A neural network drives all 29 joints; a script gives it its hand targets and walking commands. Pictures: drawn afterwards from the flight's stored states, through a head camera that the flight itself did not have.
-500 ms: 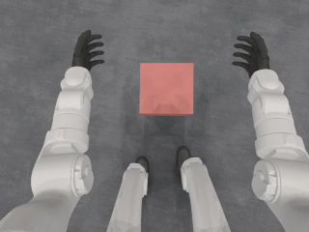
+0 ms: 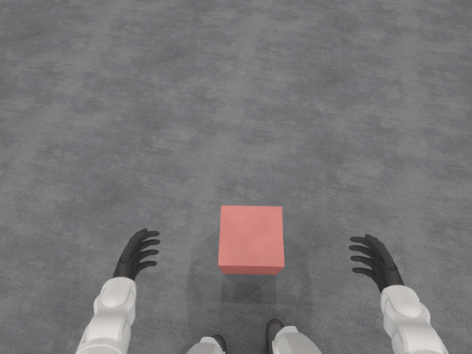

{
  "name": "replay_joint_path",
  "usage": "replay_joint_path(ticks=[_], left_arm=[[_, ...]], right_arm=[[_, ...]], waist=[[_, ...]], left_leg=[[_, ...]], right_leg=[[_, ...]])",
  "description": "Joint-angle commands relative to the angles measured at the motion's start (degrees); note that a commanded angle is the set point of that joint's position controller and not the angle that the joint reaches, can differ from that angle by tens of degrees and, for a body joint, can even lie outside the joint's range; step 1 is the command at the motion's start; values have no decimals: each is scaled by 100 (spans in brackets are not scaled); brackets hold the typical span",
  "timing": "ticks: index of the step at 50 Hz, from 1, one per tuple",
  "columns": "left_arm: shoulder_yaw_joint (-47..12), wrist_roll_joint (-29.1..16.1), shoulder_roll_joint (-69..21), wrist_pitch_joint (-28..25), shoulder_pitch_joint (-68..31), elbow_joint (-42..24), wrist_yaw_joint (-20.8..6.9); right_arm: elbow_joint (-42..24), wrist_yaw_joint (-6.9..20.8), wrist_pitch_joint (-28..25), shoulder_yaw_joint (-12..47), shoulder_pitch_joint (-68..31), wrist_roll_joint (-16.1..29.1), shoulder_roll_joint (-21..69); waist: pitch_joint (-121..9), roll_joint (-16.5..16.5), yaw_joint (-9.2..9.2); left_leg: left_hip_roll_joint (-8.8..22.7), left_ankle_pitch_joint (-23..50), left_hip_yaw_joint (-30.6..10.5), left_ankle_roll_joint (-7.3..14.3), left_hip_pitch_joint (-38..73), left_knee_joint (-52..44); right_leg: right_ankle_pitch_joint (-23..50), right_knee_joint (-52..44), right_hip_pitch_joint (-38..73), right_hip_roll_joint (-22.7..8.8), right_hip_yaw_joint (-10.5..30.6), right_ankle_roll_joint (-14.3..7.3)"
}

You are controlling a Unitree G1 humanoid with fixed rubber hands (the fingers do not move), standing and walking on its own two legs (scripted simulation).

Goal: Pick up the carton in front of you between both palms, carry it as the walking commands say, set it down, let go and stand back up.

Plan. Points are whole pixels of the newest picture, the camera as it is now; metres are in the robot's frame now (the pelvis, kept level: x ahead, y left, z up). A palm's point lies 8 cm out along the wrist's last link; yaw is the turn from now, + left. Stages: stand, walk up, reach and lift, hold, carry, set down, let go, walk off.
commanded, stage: let go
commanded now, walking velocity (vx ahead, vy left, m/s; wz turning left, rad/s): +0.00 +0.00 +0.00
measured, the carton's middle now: (250, 242) +0.42 -0.02 -0.63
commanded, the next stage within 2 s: stand in 0.66 s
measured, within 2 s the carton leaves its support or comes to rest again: neither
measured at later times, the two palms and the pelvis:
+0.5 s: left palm (87, 332) +0.17 +0.25 -0.04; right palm (399, 328) +0.17 -0.21 -0.05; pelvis +0.01 +0.02 +0.02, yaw +0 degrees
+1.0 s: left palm (62, 339) +0.16 +0.29 -0.06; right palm (440, 330) +0.17 -0.28 -0.06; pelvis +0.03 +0.00 +0.02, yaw +1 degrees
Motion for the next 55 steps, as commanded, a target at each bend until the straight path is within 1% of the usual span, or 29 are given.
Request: replay_joint_path(ticks=[1, 4, 8, 11, 14, 17, 20, 25, 31, 32, 33, 34, 35, 36, 37, 38, 39, 40, 42, 45, 49, 55], left_arm=[[-72, -87, 602, -190, 824, -854, -10], [-160, -111, 610, -144, 1251, -1001, -28], [-338, -194, 565, 17, 1593, -1155, -101], [-420, -228, 560, 199, 1614, -1266, -172], [-448, -232, 613, 390, 1620, -1334, -198], [-462, -240, 641, 556, 1570, -1381, -208], [-459, -254, 656, 669, 1517, -1406, -214], [-420, -221, 677, 762, 1630, -1384, -219], [-355, -167, 714, 753, 1694, -1433, -225], [-270, -199, 793, 573, 1955, -1129, -115], [-291, -177, 806, 518, 1941, -1183, -56], [-146, -56, 1559, 413, 1717, -482, 172], [-173, 1, 1620, 330, 1647, -427, 236], [-189, 32, 1577, 256, 1529, -379, 261], [-207, 32, 1474, 209, 1483, -342, 279], [-238, 28, 1390, 166, 1435, -280, 279], [-267, 28, 1376, 121, 1443, -172, 269], [-277, 21, 1369, 100, 1445, -75, 276], [-280, -15, 1417, 81, 1438, 71, 268], [-276, -27, 1507, 70, 1461, 245, 277], [-282, -14, 1638, 43, 1456, 466, 308], [-299, -22, 1751, 13, 1417, 717, 324]], right_arm=[[-847, 21, -189, 53, 895, 74, -534], [-985, 72, -155, 129, 1246, 76, -601], [-1046, 125, 21, 197, 1498, 69, -685], [-1138, 165, 222, 221, 1497, 49, -724], [-1216, 205, 441, 200, 1450, 7, -769], [-1313, 224, 614, 167, 1364, -43, -802], [-1386, 207, 735, 145, 1365, -87, -800], [-1410, 168, 830, 153, 1539, -99, -762], [-1448, 157, 802, 188, 1597, -36, -688], [-1677, 0, 1085, 79, 1410, -176, -854], [-1654, -61, 1143, 166, 1503, -121, -822], [-773, -291, 732, 44, 1254, -143, -1411], [-680, -369, 571, 47, 1450, -157, -1318], [-543, -386, 469, 57, 1498, -187, -1340], [-455, -381, 385, 68, 1537, -200, -1314], [-381, -371, 313, 94, 1486, -218, -1272], [-265, -353, 249, 113, 1452, -214, -1269], [-185, -350, 210, 112, 1430, -205, -1285], [-60, -347, 167, 97, 1404, -198, -1386], [119, -360, 124, 108, 1411, -195, -1483], [351, -391, 83, 140, 1452, -197, -1594], [612, -413, 37, 179, 1459, -205, -1702]], waist=[[-1982, 62, 54], [-1332, 229, 96], [-489, 303, 99], [161, 287, 85], [662, 285, 97], [874, 252, 116], [823, 160, 108], [718, 42, 105], [538, 94, 159], [229, 71, 144], [184, 192, 181], [324, 239, 279], [235, 108, 145], [251, 82, 98], [224, 81, 54], [203, 48, 84], [161, 54, 111], [115, 32, 110], [-31, 106, 115], [-143, 95, 141], [-161, -4, 147], [-82, 38, 161]], left_leg=[[-49, 2154, 168, -125, 1324, -900], [7, 2040, 139, -130, 1983, -1243], [51, 1631, 170, -129, 2371, -1628], [101, 1003, 157, -86, 2274, -1894], [196, 383, 130, -19, 2004, -2128], [263, 133, 117, 28, 1842, -2206], [253, 261, 138, 43, 1926, -2106], [137, 820, 189, 0, 2270, -1874], [-1, 1377, 262, -49, 2645, -1673], [-3, 1868, 277, -85, 2924, -1451], [-11, 2069, 247, -109, 2964, -1389], [253, 1445, 137, -208, 2430, -1041], [248, 997, 52, -155, 2607, -1087], [283, 716, -38, -86, 2647, -1112], [334, 580, -119, -64, 2727, -1121], [348, 612, -157, -59, 2686, -1097], [375, 770, -193, -43, 2710, -1105], [402, 987, -205, -55, 2734, -1080], [436, 1397, -204, -76, 2807, -1045], [489, 1811, -240, -61, 2860, -1050], [537, 1987, -295, -21, 2910, -1105], [569, 2064, -347, 5, 2956, -1190]], right_leg=[[2733, -515, 3738, -110, 93, 151], [2085, -917, 3768, -55, 3, 137], [1411, -1210, 3925, 39, -140, 137], [952, -1296, 4129, 81, -237, 149], [668, -1233, 4475, 113, -319, 175], [575, -1136, 4768, 129, -351, 186], [676, -1076, 4906, 127, -319, 190], [1036, -1095, 4849, 116, -246, 182], [1477, -1155, 4728, 49, -161, 171], [1463, -1018, 4616, 193, -208, 212], [1563, -981, 4551, 172, -178, 189], [1404, -1054, 3709, -416, 51, 218], [1091, -1127, 3528, -484, 223, 191], [771, -1153, 3409, -527, 306, 161], [529, -1150, 3342, -550, 345, 54], [466, -1154, 3281, -523, 360, 30], [576, -1160, 3290, -509, 353, 18], [819, -1120, 3320, -515, 350, 10], [1226, -1007, 3389, -546, 345, 2], [1592, -940, 3525, -554, 324, -5], [1770, -949, 3614, -584, 343, -20], [1812, -1000, 3647, -627, 386, -50]])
